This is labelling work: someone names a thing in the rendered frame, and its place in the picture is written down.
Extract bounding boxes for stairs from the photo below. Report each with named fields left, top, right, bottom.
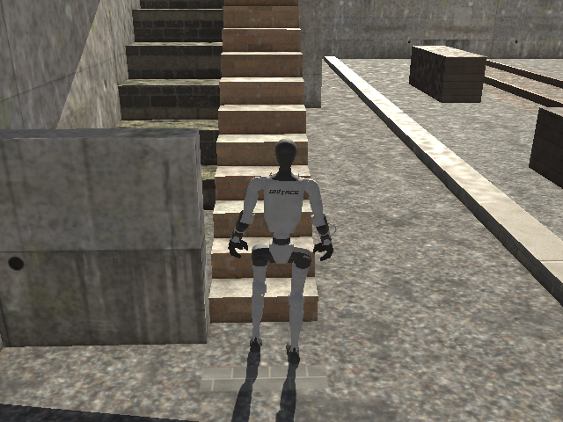
left=208, top=0, right=318, bottom=324

